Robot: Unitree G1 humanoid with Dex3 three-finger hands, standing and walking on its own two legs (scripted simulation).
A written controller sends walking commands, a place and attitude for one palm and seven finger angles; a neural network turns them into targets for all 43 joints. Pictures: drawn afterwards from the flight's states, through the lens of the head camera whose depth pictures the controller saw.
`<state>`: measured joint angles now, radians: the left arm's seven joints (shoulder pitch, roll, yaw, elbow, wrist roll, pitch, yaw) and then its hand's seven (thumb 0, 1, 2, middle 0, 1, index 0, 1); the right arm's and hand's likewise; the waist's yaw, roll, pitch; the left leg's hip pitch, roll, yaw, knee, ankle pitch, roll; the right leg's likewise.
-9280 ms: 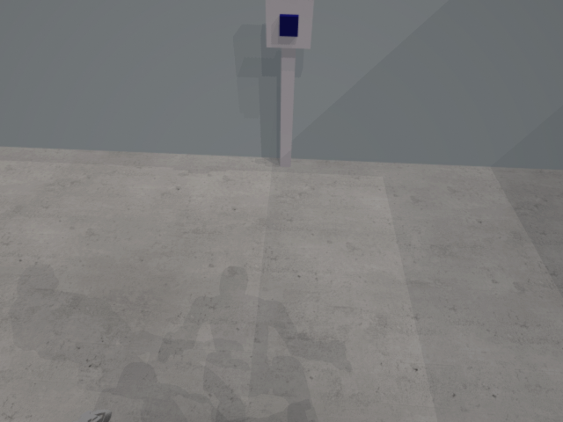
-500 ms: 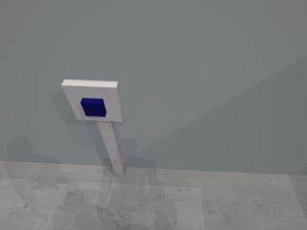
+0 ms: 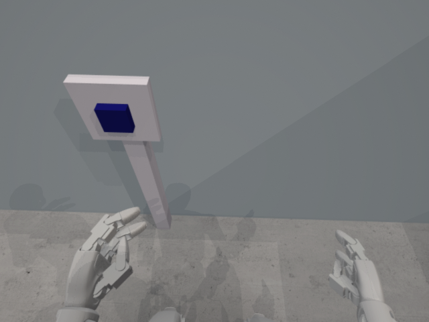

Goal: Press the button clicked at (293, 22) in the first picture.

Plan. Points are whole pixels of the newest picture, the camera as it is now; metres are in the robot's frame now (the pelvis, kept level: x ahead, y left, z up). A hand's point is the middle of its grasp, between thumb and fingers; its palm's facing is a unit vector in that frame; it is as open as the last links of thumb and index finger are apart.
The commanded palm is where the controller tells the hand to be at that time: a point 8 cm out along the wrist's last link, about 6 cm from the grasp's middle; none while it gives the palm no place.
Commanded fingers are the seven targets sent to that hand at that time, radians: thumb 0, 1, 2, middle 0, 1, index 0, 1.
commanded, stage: raise the hand and make a fist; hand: left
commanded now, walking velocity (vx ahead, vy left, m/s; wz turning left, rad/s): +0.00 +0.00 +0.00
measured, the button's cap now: (116, 117) +0.54 +0.27 +0.04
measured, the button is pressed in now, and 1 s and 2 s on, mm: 0 0 0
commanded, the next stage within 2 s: aim a knuckle at the button in 1.66 s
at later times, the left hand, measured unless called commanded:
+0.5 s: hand (107, 280) +0.19 +0.19 +0.02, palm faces +0.04 -1.00 -0.06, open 3.1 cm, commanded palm +0.16 +0.25 +0.02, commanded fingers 0.00 0.90 0.90 -1.30 -1.50 -1.30 -1.50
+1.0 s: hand (87, 263) +0.21 +0.23 +0.03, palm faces +0.04 -1.00 -0.06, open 3.1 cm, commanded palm +0.19 +0.29 +0.03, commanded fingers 0.00 0.90 0.90 -1.30 -1.50 -1.30 -1.50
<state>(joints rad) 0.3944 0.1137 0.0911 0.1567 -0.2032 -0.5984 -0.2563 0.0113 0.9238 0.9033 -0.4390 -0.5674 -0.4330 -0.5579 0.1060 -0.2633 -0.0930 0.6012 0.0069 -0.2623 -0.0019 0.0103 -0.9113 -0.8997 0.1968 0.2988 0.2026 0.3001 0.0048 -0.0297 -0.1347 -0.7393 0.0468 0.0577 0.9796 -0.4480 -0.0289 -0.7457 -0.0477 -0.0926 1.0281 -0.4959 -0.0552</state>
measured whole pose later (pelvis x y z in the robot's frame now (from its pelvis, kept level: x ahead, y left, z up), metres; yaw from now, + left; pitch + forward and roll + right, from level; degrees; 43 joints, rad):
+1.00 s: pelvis +0.00 +0.03 -0.02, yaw +1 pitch +15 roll -3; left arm 0.42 0.22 0.16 -0.04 -0.24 -0.39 -0.24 0.02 0.90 0.90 -1.30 -1.50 -1.29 -1.49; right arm 0.18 -0.21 0.01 0.50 0.01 -0.18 -0.05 0.01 -0.90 -0.90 0.20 0.30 0.21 0.30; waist 0.01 0.02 -0.13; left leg -0.87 0.04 0.00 1.12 -0.51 0.01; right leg -0.81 -0.05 -0.14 1.07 -0.51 -0.01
